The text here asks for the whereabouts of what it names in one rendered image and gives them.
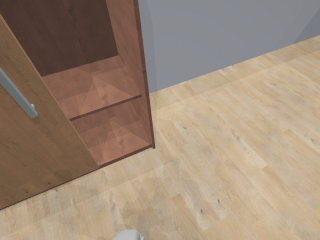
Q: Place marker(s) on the handle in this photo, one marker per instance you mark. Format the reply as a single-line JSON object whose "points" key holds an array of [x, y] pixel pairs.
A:
{"points": [[17, 95]]}

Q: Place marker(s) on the wardrobe door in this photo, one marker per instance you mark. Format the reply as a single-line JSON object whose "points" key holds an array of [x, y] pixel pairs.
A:
{"points": [[37, 153]]}

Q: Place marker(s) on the robot left thigh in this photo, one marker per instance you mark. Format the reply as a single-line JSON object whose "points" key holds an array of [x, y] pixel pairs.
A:
{"points": [[129, 234]]}

